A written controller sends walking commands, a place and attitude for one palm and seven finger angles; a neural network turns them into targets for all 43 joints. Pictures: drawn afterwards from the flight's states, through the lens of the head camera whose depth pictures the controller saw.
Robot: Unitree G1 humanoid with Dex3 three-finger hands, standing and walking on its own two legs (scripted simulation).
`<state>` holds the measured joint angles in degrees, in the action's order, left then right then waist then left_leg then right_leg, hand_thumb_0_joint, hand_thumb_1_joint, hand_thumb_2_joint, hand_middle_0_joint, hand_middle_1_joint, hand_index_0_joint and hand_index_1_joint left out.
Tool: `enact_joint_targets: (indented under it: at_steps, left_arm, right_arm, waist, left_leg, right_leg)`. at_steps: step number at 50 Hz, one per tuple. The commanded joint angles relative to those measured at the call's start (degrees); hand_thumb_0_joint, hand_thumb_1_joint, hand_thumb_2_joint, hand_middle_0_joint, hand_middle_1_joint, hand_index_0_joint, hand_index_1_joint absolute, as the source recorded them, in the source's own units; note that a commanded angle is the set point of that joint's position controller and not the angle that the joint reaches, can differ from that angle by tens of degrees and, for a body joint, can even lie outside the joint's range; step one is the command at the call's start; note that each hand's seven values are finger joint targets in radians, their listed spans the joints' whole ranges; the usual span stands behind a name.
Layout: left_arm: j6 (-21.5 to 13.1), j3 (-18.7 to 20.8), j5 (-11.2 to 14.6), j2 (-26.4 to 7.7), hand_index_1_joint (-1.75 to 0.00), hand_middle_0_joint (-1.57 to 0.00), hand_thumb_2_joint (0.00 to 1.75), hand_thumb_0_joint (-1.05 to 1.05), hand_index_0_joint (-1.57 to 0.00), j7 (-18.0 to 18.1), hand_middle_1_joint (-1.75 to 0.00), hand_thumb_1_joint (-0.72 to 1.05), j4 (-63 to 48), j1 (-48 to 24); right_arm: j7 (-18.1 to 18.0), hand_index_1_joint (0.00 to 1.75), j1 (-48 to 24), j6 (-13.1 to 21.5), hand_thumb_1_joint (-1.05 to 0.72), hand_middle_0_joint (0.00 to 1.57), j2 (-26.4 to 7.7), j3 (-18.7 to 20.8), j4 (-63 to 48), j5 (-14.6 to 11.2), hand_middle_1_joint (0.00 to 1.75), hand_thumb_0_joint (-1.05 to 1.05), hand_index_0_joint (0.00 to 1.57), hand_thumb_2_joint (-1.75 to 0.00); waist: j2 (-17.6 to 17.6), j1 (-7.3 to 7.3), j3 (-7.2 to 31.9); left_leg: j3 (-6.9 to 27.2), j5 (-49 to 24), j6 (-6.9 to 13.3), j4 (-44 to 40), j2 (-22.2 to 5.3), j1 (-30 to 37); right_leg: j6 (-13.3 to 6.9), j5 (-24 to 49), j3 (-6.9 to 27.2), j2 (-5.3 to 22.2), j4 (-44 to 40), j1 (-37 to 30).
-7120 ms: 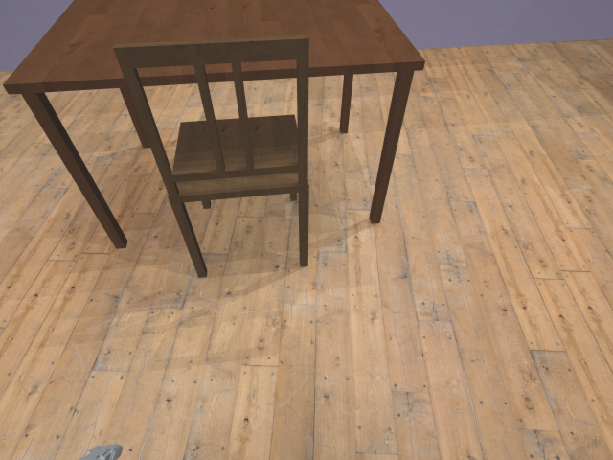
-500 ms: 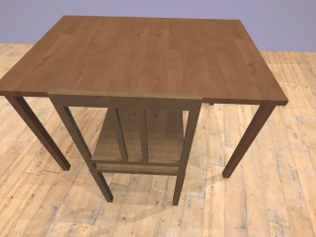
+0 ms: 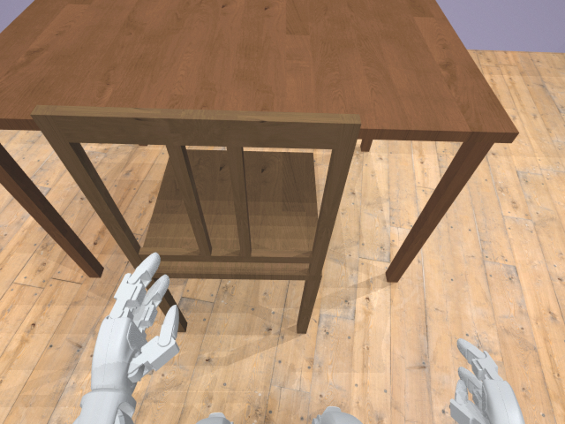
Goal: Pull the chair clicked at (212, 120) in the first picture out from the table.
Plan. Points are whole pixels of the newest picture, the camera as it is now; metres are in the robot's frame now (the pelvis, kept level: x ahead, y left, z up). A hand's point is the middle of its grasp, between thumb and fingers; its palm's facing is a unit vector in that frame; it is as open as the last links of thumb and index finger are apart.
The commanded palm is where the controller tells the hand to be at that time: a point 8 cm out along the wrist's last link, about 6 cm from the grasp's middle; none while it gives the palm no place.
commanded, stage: raise the hand toward the chair's back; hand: left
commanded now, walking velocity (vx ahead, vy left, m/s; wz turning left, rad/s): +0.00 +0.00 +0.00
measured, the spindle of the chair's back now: (193, 207) +0.48 +0.16 -0.03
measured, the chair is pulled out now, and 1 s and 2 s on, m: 0.00 0.00 0.00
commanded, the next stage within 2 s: aim the fingers beside a spindle in 1.78 s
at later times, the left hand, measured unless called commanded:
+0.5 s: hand (142, 363) +0.21 +0.19 -0.01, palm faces -0.02 -1.00 -0.03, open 12.7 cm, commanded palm +0.17 +0.24 +0.00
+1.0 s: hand (116, 345) +0.23 +0.22 +0.01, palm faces +0.04 -1.00 -0.08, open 16.5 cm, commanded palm +0.20 +0.27 +0.01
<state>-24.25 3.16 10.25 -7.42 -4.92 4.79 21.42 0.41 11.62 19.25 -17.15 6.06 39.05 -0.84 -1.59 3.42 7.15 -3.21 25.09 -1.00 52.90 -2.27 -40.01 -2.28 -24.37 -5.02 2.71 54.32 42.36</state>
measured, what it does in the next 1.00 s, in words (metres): stands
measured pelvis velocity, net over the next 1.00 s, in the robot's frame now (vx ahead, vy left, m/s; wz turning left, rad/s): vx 0.00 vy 0.02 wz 0.02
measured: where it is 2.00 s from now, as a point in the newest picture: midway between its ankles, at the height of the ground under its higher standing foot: outside the picture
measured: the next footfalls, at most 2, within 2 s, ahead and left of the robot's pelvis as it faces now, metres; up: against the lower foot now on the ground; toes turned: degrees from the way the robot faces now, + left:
none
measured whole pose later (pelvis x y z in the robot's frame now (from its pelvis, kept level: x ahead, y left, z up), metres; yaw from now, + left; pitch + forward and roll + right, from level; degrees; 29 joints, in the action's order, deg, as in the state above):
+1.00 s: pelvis +0.00 +0.02 -0.03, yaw +1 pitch +17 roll -2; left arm -23.3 9.7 13.2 -13.6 -11.7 -2.4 22.2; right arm -1.7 9.4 12.7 -12.5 -0.1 31.9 -1.5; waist 0.8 0.7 7.1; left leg -0.1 31.1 0.6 65.7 -2.4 -51.6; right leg -0.8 -28.5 -7.4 2.9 62.5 50.7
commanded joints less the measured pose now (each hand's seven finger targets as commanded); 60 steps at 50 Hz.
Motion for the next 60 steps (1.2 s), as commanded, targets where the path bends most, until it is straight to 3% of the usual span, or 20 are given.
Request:
enact_joint_targets:
  at_steps: [1, 4, 6, 8, 9, 10, 12, 14, 17, 19, 20, 23, 24, 27, 32, 35, 40, 46, 51, 60]
  left_arm:
    - [-12.5, 7.2, -0.4, -6.2, -0.24, -0.16, 0.73, 0.00, -0.16, -6.6, -0.24, 0.50, -5.6, 19.1]
    - [-7.9, 6.7, -0.4, -7.6, -0.23, -0.15, 0.70, 0.00, -0.15, -5.4, -0.23, 0.43, -13.5, 11.8]
    - [-7.7, 4.7, 0.7, -6.6, -0.22, -0.15, 0.68, 0.00, -0.15, -4.7, -0.22, 0.39, -20.8, 8.4]
    - [-9.2, 5.4, 1.8, -9.2, -0.21, -0.14, 0.66, 0.00, -0.14, -4.4, -0.21, 0.34, -29.8, 3.9]
    - [-9.8, 5.4, 2.1, -10.1, -0.21, -0.14, 0.65, 0.00, -0.14, -4.9, -0.21, 0.32, -31.9, 1.5]
    - [-10.2, 3.6, 2.3, -8.5, -0.20, -0.14, 0.64, 0.00, -0.14, -6.0, -0.20, 0.29, -31.6, 1.6]
    - [-9.9, 2.6, 3.2, -7.2, -0.20, -0.13, 0.62, 0.00, -0.13, -8.8, -0.20, 0.25, -27.0, 1.0]
    - [-7.5, 3.6, 3.6, -8.2, -0.19, -0.13, 0.60, 0.00, -0.13, -11.8, -0.19, 0.20, -23.2, 2.4]
    - [-2.1, 5.7, 4.9, -8.6, -0.18, -0.12, 0.57, 0.00, -0.12, -13.8, -0.18, 0.13, -20.3, 5.3]
    - [1.6, 10.7, 5.4, -11.8, -0.17, -0.12, 0.55, 0.00, -0.12, -13.3, -0.17, 0.08, -17.2, 7.9]
    - [1.9, 9.9, 5.7, -10.6, -0.17, -0.12, 0.54, 0.00, -0.12, -13.0, -0.17, 0.06, -21.3, 6.8]
    - [1.7, 10.7, 6.2, -10.3, -0.16, -0.11, 0.51, 0.00, -0.11, -10.1, -0.16, -0.01, -23.0, 7.3]
    - [1.1, 12.5, 6.0, -12.0, -0.15, -0.11, 0.50, 0.00, -0.11, -9.2, -0.15, -0.03, -22.4, 7.2]
    - [-2.0, 9.7, 5.7, -9.4, -0.14, -0.10, 0.47, 0.00, -0.10, -7.8, -0.14, -0.10, -22.1, 7.0]
    - [-4.5, 7.5, 4.4, -9.2, -0.12, -0.09, 0.42, 0.00, -0.09, -7.3, -0.12, -0.22, -19.7, 6.0]
    - [-4.5, 8.8, 3.9, -11.2, -0.11, -0.08, 0.39, 0.00, -0.08, -6.7, -0.11, -0.29, -20.0, 4.2]
    - [-5.1, 10.4, 4.0, -12.6, -0.09, -0.07, 0.34, 0.00, -0.07, -5.8, -0.09, -0.41, -22.2, 3.2]
    - [-2.9, 9.5, 3.6, -11.6, -0.08, -0.06, 0.30, 0.00, -0.06, -6.5, -0.08, -0.50, -17.7, 0.8]
    - [-1.8, 11.2, 4.6, -13.0, -0.08, -0.06, 0.30, 0.00, -0.06, -8.3, -0.08, -0.50, -16.8, -2.8]
    - [-1.5, 14.0, 5.6, -15.4, -0.08, -0.06, 0.30, 0.00, -0.06, -10.5, -0.08, -0.50, -14.4, -7.3]
  right_arm:
    - [3.3, 0.30, -7.4, -0.4, -0.90, 0.20, -1.7, 1.7, -13.1, -0.1, 0.30, 0.00, 0.20, -0.90]
    - [2.2, 0.30, -7.6, -3.6, -0.90, 0.20, -2.3, 1.3, -17.3, -0.9, 0.30, 0.00, 0.20, -0.90]
    - [1.0, 0.30, -6.9, -4.1, -0.90, 0.20, -1.8, 0.6, -19.4, -1.4, 0.30, 0.00, 0.20, -0.90]
    - [-0.4, 0.30, -4.3, -3.7, -0.90, 0.20, -1.9, 0.0, -19.1, -1.2, 0.30, 0.00, 0.20, -0.90]
    - [-0.9, 0.30, -2.8, -3.6, -0.90, 0.20, -2.3, -0.1, -18.3, -0.9, 0.30, 0.00, 0.20, -0.90]
    - [-1.2, 0.30, -2.3, -3.2, -0.90, 0.20, -2.1, -0.5, -17.6, -0.7, 0.30, 0.00, 0.20, -0.90]
    - [-1.7, 0.30, -1.7, -2.5, -0.90, 0.20, -2.2, -0.9, -15.6, -0.8, 0.30, 0.00, 0.20, -0.90]
    - [-2.4, 0.30, -2.3, -2.4, -0.90, 0.20, -2.9, -1.1, -14.9, -1.1, 0.30, 0.00, 0.20, -0.90]
    - [-3.1, 0.30, -3.2, -2.9, -0.90, 0.20, -2.7, -1.2, -15.3, -1.7, 0.30, 0.00, 0.20, -0.90]
    - [-3.6, 0.30, -4.9, -3.9, -0.90, 0.20, -2.5, -1.1, -15.3, -2.0, 0.30, 0.00, 0.20, -0.90]
    - [-3.5, 0.30, -4.2, -4.0, -0.90, 0.20, -2.3, -1.3, -16.2, -1.9, 0.30, 0.00, 0.20, -0.90]
    - [-3.4, 0.30, -4.2, -4.0, -0.90, 0.20, -1.4, -1.4, -16.1, -1.8, 0.30, 0.00, 0.20, -0.90]
    - [-3.5, 0.30, -4.6, -4.0, -0.90, 0.20, -1.5, -1.3, -15.6, -1.7, 0.30, 0.00, 0.20, -0.90]
    - [-3.0, 0.30, -3.7, -3.3, -0.90, 0.20, -1.7, -1.4, -15.0, -1.3, 0.30, 0.00, 0.20, -0.90]
    - [-2.9, 0.30, -3.5, -2.8, -0.90, 0.20, -3.1, -1.4, -14.7, -1.3, 0.30, 0.00, 0.20, -0.90]
    - [-3.3, 0.30, -3.1, -3.0, -0.90, 0.20, -3.7, -1.3, -15.0, -1.3, 0.30, 0.00, 0.20, -0.90]
    - [-3.1, 0.30, -2.4, -3.0, -0.90, 0.20, -3.6, -1.6, -14.9, -1.0, 0.30, 0.00, 0.20, -0.90]
    - [-2.9, 0.30, -2.4, -3.7, -0.90, 0.20, -3.9, -2.1, -14.4, -0.9, 0.30, 0.00, 0.20, -0.90]
    - [-3.2, 0.30, -2.2, -3.6, -0.90, 0.20, -4.1, -2.6, -14.5, -1.0, 0.30, 0.00, 0.20, -0.90]
    - [-3.3, 0.30, -1.5, -2.6, -0.90, 0.20, -4.6, -2.8, -13.2, -1.0, 0.30, 0.00, 0.20, -0.90]
  waist:
    - [2.6, -8.38, 10.6]
    - [0.4, -5.64, 8.4]
    - [1.9, -4.11, 8.0]
    - [4.5, -2.79, 13.4]
    - [3.4, -1.60, 15.8]
    - [3.6, -1.23, 17.2]
    - [2.3, 0.10, 14.8]
    - [3.0, -0.45, 15.3]
    - [0.0, -1.81, 17.3]
    - [-1.0, -4.09, 18.1]
    - [-0.4, -4.15, 20.6]
    - [0.3, -4.55, 18.7]
    - [1.1, -5.39, 18.7]
    - [1.2, -4.03, 16.2]
    - [2.7, -2.84, 12.6]
    - [2.3, -2.88, 12.7]
    - [6.9, -3.53, 15.7]
    - [4.9, -2.16, 12.3]
    - [3.5, -2.05, 13.4]
    - [4.8, -2.25, 14.8]
  left_leg:
    - [0.7, -11.9, 1.0, 5.0, 4.0, -8.8]
    - [1.4, -5.5, 2.0, 6.8, 3.9, -11.6]
    - [2.3, -1.0, 2.4, 8.2, 3.3, -11.4]
    - [3.3, -6.7, 3.0, 10.6, 2.9, -8.5]
    - [3.9, -9.0, 3.1, 12.0, 2.5, -7.4]
    - [4.3, -11.4, 3.2, 12.8, 2.4, -7.0]
    - [5.2, -11.5, 3.0, 13.7, 2.1, -8.2]
    - [5.4, -12.1, 3.1, 13.9, 1.9, -8.1]
    - [5.5, -10.4, 2.8, 12.2, 2.3, -9.6]
    - [5.4, -11.7, 2.7, 11.2, 2.4, -9.7]
    - [5.6, -13.2, 2.7, 10.1, 2.5, -8.1]
    - [5.7, -13.6, 2.5, 7.9, 2.6, -6.3]
    - [5.8, -14.8, 2.4, 7.7, 2.5, -5.7]
    - [5.7, -13.9, 2.1, 6.8, 2.5, -5.2]
    - [5.7, -9.1, 2.0, 5.2, 2.3, -5.8]
    - [5.6, -8.2, 2.1, 4.4, 2.2, -5.8]
    - [5.6, -13.8, 1.8, 3.5, 2.1, -1.4]
    - [6.1, -12.4, 1.5, 2.3, 1.8, -1.4]
    - [6.0, -12.2, 1.6, 1.9, 2.0, -0.8]
    - [6.0, -15.6, 1.4, 1.6, 2.1, 0.6]
  right_leg:
    - [0.3, 13.0, 5.4, -0.9, 3.6, -5.8]
    - [0.8, 3.1, 7.3, -1.3, 2.2, -1.2]
    - [1.4, -5.1, 8.6, -1.1, 0.1, 2.0]
    - [1.5, 2.9, 8.5, -1.4, 1.6, 0.6]
    - [1.6, 6.4, 7.5, -2.2, 3.6, 1.3]
    - [1.7, 9.5, 7.3, -2.0, 4.3, 1.4]
    - [1.8, 10.1, 6.4, -2.3, 4.5, 3.4]
    - [1.5, 10.0, 5.7, -2.6, 5.1, 4.0]
    - [2.1, 8.0, 5.9, -1.9, 3.4, -0.1]
    - [2.0, 9.1, 5.8, -2.0, 3.3, -2.8]
    - [2.1, 11.0, 5.2, -1.6, 3.6, -4.0]
    - [2.3, 10.9, 3.6, -2.0, 2.9, -3.6]
    - [1.9, 11.5, 3.0, -2.3, 3.6, -3.5]
    - [2.0, 10.2, 2.1, -2.5, 3.4, -1.2]
    - [1.6, 3.7, 1.8, -2.6, 2.4, 2.0]
    - [1.5, 2.6, 2.0, -2.6, 1.7, 1.2]
    - [1.2, 7.6, 1.3, -2.9, 2.1, -0.6]
    - [1.4, 6.9, 0.4, -3.3, 0.8, 0.3]
    - [1.5, 7.7, 0.8, -3.3, -0.3, -1.5]
    - [1.6, 11.0, 1.1, -3.1, -1.0, -3.5]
